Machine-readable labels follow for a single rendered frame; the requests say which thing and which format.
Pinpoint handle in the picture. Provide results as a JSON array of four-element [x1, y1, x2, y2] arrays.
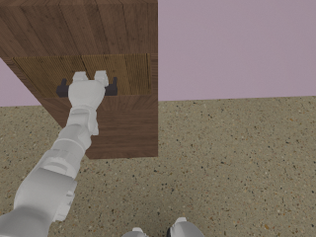
[[55, 77, 118, 98]]

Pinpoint left robot forearm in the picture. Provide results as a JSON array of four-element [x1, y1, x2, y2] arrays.
[[13, 105, 97, 209]]

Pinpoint robot right thigh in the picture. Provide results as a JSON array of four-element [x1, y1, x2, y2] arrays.
[[170, 221, 204, 237]]

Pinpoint cabinet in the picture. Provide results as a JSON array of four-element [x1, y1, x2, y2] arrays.
[[0, 0, 159, 160]]

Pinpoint robot left upper arm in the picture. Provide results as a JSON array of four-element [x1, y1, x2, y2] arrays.
[[0, 167, 78, 237]]

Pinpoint robot left hand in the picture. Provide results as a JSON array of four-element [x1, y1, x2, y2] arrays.
[[68, 70, 109, 135]]

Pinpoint robot right shin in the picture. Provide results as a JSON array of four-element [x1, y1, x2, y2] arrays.
[[174, 217, 187, 225]]

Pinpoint drawer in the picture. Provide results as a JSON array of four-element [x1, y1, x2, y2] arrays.
[[11, 53, 151, 98]]

